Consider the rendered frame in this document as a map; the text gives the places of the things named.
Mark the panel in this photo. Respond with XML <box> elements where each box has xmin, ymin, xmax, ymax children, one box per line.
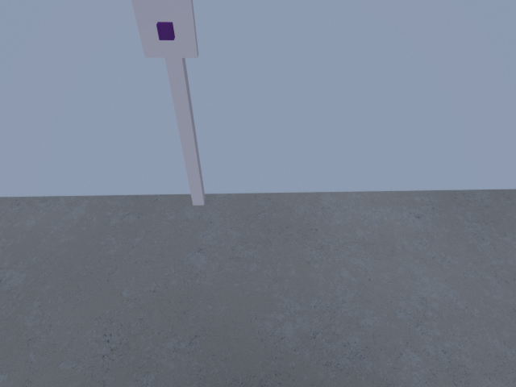
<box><xmin>131</xmin><ymin>0</ymin><xmax>205</xmax><ymax>206</ymax></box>

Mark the button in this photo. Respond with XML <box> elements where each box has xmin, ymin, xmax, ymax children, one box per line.
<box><xmin>156</xmin><ymin>22</ymin><xmax>175</xmax><ymax>40</ymax></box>

